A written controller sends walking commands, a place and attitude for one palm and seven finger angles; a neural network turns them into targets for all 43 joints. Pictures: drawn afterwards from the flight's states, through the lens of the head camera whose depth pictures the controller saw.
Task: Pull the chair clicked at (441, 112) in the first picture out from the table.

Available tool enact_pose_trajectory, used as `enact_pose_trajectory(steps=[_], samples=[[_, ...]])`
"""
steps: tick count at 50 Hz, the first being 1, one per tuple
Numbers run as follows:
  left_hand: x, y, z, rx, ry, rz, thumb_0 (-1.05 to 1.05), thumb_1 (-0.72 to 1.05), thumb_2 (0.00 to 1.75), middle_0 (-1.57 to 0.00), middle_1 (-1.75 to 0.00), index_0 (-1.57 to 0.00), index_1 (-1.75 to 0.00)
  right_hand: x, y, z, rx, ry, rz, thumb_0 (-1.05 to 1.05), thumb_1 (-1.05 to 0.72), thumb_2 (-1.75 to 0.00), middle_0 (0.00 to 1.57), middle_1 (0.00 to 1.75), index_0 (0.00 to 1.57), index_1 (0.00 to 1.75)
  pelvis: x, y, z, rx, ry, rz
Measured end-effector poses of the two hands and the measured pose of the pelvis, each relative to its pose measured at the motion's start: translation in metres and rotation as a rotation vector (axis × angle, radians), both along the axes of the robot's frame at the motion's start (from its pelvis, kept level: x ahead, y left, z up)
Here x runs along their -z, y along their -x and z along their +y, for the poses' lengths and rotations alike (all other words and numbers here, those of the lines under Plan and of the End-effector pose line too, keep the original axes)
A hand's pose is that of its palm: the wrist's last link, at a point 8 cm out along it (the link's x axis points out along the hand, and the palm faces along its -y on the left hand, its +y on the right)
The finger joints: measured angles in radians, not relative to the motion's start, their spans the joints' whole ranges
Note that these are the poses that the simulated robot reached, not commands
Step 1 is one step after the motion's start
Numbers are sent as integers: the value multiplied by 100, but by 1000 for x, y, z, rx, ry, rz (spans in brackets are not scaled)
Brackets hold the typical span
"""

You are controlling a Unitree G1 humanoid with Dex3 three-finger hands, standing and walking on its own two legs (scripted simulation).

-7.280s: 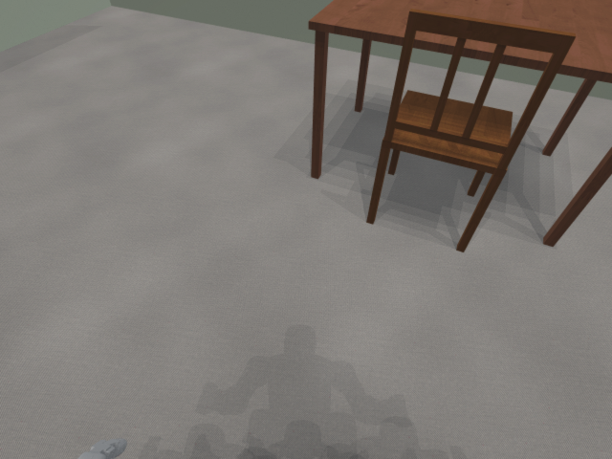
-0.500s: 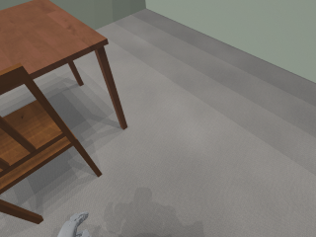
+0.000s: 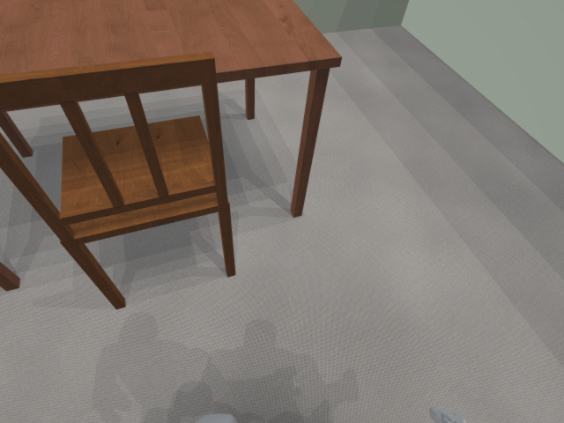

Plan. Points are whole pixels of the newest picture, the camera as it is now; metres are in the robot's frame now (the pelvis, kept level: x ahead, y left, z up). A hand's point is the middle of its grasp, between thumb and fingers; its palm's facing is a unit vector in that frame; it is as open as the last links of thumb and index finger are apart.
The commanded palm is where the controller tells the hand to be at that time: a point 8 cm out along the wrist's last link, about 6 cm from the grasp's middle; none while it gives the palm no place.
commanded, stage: turn to face it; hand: left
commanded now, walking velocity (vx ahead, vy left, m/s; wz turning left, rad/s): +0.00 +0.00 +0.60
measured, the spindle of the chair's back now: (96, 159) +0.59 +0.44 -0.07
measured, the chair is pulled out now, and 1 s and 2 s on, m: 0.00 0.00 0.00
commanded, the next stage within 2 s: take the last steps up to it in 0.62 s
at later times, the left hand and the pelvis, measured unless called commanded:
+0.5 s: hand out of the picture +0.06 +0.21 -0.13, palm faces +0.23 -0.93 -0.28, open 7.3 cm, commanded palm none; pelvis -0.02 -0.02 +0.01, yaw +14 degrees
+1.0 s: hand out of the picture -0.12 +0.19 -0.17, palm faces +0.42 -0.89 -0.19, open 7.4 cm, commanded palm none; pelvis -0.02 +0.02 +0.02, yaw +22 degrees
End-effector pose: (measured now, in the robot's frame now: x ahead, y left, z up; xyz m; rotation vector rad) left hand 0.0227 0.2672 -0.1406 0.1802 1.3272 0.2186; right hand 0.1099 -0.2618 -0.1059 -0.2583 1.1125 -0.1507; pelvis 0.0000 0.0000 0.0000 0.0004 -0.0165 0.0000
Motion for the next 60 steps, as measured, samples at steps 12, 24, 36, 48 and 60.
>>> enact_pose_trajectory(steps=[12,24,36,48,60], samples=[[-29,-15,20,-70,-2,-134,0,91,90,-20,-30,-20,-30,-14,4,35,-79,-8,30,1,-91,-90,20,30,20,30,-21,7,17,-122,27,10],[-46,-21,-14,-112,-56,-234,0,91,90,-20,-30,-20,-30,20,39,12,-101,-72,153,1,-91,-90,21,30,21,30,-14,15,-15,-230,1,22],[-47,55,-52,-264,-38,-150,0,90,90,-21,-30,-21,-30,19,27,-5,-199,-58,217,1,-91,-90,20,30,20,30,-22,19,-30,-351,-21,-2],[-4,163,-40,-425,80,61,0,90,90,-21,-30,-20,-30,4,-25,74,-363,-19,63,1,-91,-90,20,30,20,30,-11,21,15,-384,0,-2],[-21,87,2,-377,84,14,0,91,90,-20,-30,-20,-30,6,24,94,-267,-41,261,1,-92,-90,20,30,20,30,-25,-26,46,-385,-2,-6]])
